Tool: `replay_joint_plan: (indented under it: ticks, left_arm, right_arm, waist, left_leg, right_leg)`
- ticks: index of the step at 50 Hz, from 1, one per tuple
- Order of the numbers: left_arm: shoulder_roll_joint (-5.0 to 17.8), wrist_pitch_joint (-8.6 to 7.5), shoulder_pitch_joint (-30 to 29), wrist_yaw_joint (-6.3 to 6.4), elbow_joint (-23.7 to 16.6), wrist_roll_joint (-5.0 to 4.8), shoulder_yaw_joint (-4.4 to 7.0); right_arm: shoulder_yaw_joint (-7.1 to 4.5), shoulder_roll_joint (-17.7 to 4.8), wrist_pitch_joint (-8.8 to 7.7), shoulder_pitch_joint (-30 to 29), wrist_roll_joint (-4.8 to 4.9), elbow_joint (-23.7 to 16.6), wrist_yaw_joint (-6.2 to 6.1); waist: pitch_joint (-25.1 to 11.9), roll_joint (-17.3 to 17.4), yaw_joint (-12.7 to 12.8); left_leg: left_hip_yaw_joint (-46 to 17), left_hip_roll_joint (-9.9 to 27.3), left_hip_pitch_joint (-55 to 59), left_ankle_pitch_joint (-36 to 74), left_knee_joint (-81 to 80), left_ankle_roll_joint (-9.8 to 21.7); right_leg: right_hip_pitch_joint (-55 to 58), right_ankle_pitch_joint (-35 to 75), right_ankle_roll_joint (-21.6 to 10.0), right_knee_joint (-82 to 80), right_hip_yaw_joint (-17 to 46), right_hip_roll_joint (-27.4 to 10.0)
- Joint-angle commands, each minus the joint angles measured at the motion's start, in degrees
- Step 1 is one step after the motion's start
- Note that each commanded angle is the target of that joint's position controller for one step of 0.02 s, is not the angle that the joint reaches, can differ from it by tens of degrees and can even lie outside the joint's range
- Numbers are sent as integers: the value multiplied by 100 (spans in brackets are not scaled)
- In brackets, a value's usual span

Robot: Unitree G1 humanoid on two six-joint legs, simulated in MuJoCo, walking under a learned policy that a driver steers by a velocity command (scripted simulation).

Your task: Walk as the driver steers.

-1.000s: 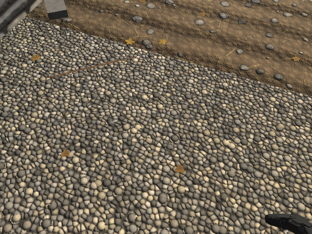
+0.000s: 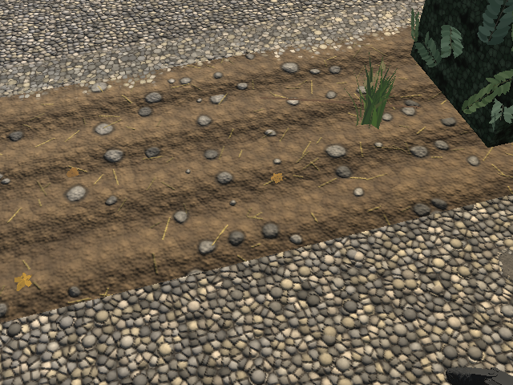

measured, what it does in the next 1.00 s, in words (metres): walks ahead: right foot, then left foot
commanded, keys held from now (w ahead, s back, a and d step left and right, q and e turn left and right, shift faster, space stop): w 0.38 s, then w+q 0.54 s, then q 0.08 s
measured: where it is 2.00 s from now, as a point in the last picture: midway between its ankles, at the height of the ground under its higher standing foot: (274, 298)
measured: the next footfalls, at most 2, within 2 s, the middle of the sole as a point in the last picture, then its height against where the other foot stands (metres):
right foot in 0.40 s outside the picture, level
left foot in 0.96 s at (248, 320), level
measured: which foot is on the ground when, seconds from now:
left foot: down 0.00-0.40, up 0.42-0.94, down 0.96-1.00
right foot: up 0.00-0.38, down 0.40-0.94, up 0.96-1.00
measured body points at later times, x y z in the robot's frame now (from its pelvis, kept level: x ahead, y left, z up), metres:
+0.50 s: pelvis +0.26 -0.06 +0.01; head +0.29 -0.07 +0.45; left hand +0.48 +0.18 -0.06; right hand +0.26 -0.34 -0.13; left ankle +0.14 +0.11 -0.65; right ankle +0.32 -0.15 -0.73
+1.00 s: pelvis +0.52 -0.01 -0.01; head +0.57 +0.00 +0.44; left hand +0.50 +0.28 -0.14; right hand +0.78 -0.21 -0.10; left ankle +0.61 +0.09 -0.73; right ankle +0.35 -0.16 -0.66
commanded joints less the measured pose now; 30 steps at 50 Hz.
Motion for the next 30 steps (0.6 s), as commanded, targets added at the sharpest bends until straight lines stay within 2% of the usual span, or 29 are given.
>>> replay_joint_plan:
  ticks: [1, 2, 3, 5, 8, 10, 12, 14, 16, 17, 18, 19, 20, 21, 22, 23, 24, 25, 26, 27, 29, 30]
  left_arm:
    - [734, -138, -328, 13, -538, 70, 107]
    - [664, -170, -576, 0, -622, 120, 114]
    - [577, -183, -591, -33, -644, 117, 103]
    - [363, -181, -554, -73, -651, 109, 44]
    - [178, -208, -1051, -113, -827, 175, -68]
    - [102, -247, -1412, -161, -886, 158, -130]
    - [139, -270, -1735, -204, -935, 119, -140]
    - [219, -279, -2041, -243, -1035, 84, -125]
    - [317, -294, -2216, -282, -1131, 71, -97]
    - [385, -301, -2185, -296, -1140, 76, -72]
    - [481, -305, -1955, -296, -1090, 96, -23]
    - [644, -294, -1431, -272, -927, 135, 74]
    - [903, -283, -609, -219, -727, 175, 203]
    - [1396, -244, 328, -139, -628, 292, 315]
    - [1513, -217, 441, -172, -576, 271, 313]
    - [1012, -230, 270, -187, -571, 199, 184]
    - [827, -252, -80, -191, -574, 158, 109]
    - [679, -275, -437, -212, -572, 195, 61]
    - [535, -316, -674, -237, -563, 226, 25]
    - [462, -367, -822, -247, -532, 259, 14]
    - [459, -475, -902, -238, -416, 271, 45]
    - [495, -505, -905, -222, -354, 285, 65]
  right_arm:
    - [-232, -707, 70, 1046, 2, -46, -18]
    - [-200, -632, 88, 950, -34, -6, -21]
    - [-160, -567, 79, 923, -73, 22, -33]
    - [-151, -548, 55, 989, -11, 117, -30]
    - [-224, -866, 74, 1096, 67, 229, -61]
    - [-244, -995, 122, 1171, 92, 280, -82]
    - [-241, -1078, 161, 1344, 132, 359, -80]
    - [-235, -1125, 203, 1593, 166, 473, -74]
    - [-237, -1175, 255, 1722, 191, 555, -84]
    - [-247, -1222, 286, 1732, 196, 583, -96]
    - [-256, -1281, 315, 1678, 200, 590, -108]
    - [-237, -1257, 333, 1652, 208, 588, -125]
    - [-161, -1092, 331, 1684, 161, 557, -135]
    - [5, -642, 285, 1747, 3, 341, -140]
    - [99, -380, 189, 2240, 86, 325, -137]
    - [-66, -990, 171, 1861, 214, 347, -120]
    - [-107, -1086, 165, 1489, 263, 236, -101]
    - [-107, -997, 192, 1319, 213, 238, -122]
    - [-133, -942, 251, 1304, 160, 244, -130]
    - [-132, -834, 334, 1439, 167, 292, -129]
    - [-109, -615, 455, 1505, 176, 310, -133]
    - [-116, -590, 491, 1411, 170, 268, -142]
  waist:
    - [-369, 471, -686]
    - [-93, 436, -605]
    - [-52, 516, -480]
    - [-114, 686, -383]
    - [-20, 607, -470]
    - [9, 599, -590]
    - [47, 630, -712]
    - [104, 648, -797]
    - [167, 686, -760]
    - [156, 708, -677]
    - [42, 709, -482]
    - [-274, 634, -178]
    - [-790, 508, 205]
    - [-1665, -416, 477]
    - [-2216, -1608, 254]
    - [-1530, -898, 368]
    - [-842, -712, 257]
    - [-533, -410, 70]
    - [-284, -459, -91]
    - [-216, -533, -248]
    - [-117, -446, -376]
    - [-30, -380, -393]
  left_leg:
    - [-2790, 2030, 2798, -1176, -1422, 1104]
    - [-2405, 1874, 2350, -503, -1544, 1119]
    - [-2046, 1709, 2061, -24, -1659, 1085]
    - [-1652, 1602, 1909, 630, -1806, 1163]
    - [-1161, 1590, 1780, 1233, -2050, 1247]
    - [-779, 1439, 1659, 1308, -2108, 1127]
    - [-561, 1363, 1612, 1263, -2098, 1023]
    - [-576, 1485, 1785, 1227, -2031, 966]
    - [-631, 1657, 2066, 1296, -1893, 880]
    - [-630, 1721, 2180, 1484, -1771, 823]
    - [-535, 1695, 2213, 2049, -1471, 740]
    - [-314, 1513, 2126, 2831, -834, 616]
    - [-145, 1235, 1552, 2790, 247, 442]
    - [162, 717, 6, 820, 2269, 132]
    - [-232, 110, -1375, -2516, 3628, 5]
    - [-601, 415, -1930, -2347, 4175, 20]
    - [-490, 640, -2057, -1800, 4083, 63]
    - [-395, 842, -1847, -1348, 3855, 36]
    - [-400, 969, -1649, -1035, 3637, -6]
    - [-432, 1051, -1339, -802, 3564, -42]
    - [-450, 1051, -1210, -496, 3479, -126]
    - [-503, 1044, -1329, -284, 3367, -165]
  right_leg:
    - [-2863, 572, 110, 1468, -143, -623]
    - [-2786, 812, 108, 1181, -179, -757]
    - [-2540, 936, 86, 938, -244, -888]
    - [-2376, 952, 124, 454, -465, -987]
    - [-2364, 1491, 250, -595, -740, -1098]
    - [-2063, 2180, 270, -1386, -894, -1043]
    - [-1719, 2729, 279, -1990, -1017, -913]
    - [-1587, 2861, 234, -2317, -1051, -830]
    - [-1524, 2658, 101, -2581, -1042, -782]
    - [-1369, 2525, 20, -2706, -1062, -743]
    - [-940, 2465, -83, -2887, -1153, -647]
    - [-106, 2488, -221, -3058, -1275, -514]
    - [1220, 2544, -417, -3010, -1060, -722]
    - [3045, 2467, -908, -2959, 628, -2123]
    - [3727, 1534, -1526, -3716, 2778, -3002]
    - [3214, 953, -1325, -3895, 2458, -2782]
    - [2485, 1179, -1118, -4026, 1564, -2561]
    - [1839, 1505, -992, -4214, 1018, -2294]
    - [1358, 1884, -946, -4424, 601, -2120]
    - [1005, 2107, -903, -4629, 261, -2006]
    - [679, 2613, -940, -4895, -220, -1969]
    - [641, 2817, -937, -4977, -443, -1963]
